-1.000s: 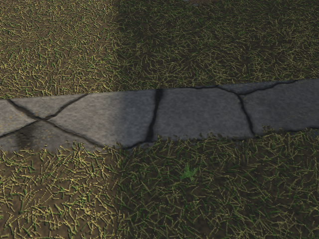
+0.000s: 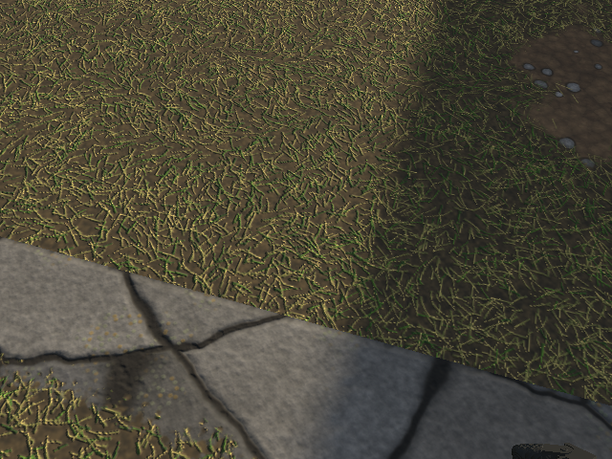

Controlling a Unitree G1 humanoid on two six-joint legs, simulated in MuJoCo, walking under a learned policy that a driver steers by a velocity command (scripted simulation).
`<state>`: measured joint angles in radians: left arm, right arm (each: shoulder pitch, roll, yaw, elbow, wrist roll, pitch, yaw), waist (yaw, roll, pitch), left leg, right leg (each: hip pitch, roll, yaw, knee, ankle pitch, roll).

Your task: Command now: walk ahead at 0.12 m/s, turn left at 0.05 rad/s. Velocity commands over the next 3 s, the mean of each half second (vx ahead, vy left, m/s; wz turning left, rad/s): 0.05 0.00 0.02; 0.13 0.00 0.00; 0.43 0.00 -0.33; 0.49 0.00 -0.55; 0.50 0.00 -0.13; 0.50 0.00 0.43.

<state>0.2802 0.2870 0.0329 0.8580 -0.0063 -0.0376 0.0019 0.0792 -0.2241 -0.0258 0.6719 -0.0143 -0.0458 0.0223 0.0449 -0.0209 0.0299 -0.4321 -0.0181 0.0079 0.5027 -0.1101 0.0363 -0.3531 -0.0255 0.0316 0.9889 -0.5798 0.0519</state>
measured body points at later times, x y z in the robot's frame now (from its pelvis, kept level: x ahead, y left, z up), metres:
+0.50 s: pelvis +0.06 -0.02 +0.00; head +0.07 -0.03 +0.45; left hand +0.14 +0.23 -0.13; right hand +0.16 -0.27 -0.13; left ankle +0.09 +0.10 -0.73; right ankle +0.05 -0.15 -0.73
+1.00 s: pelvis +0.13 +0.00 +0.00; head +0.13 +0.01 +0.45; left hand +0.12 +0.26 -0.16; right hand +0.17 -0.27 -0.14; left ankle +0.10 +0.09 -0.73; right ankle +0.05 -0.15 -0.72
